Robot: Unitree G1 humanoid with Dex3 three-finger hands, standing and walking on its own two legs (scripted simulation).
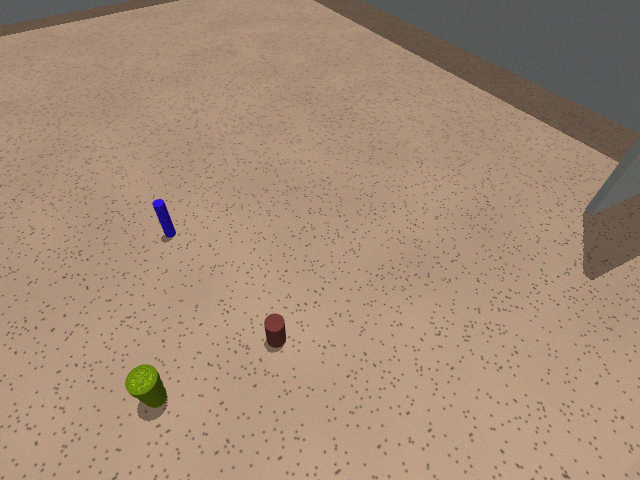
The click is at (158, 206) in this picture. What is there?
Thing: slim round
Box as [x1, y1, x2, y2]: [152, 199, 175, 237]
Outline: 157,199 152,203 165,235 169,237 174,235 175,231 164,202 161,199
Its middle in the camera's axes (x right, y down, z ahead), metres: -0.62 -0.07 +1.59
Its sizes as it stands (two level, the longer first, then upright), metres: 0.044 0.044 0.180
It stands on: the floor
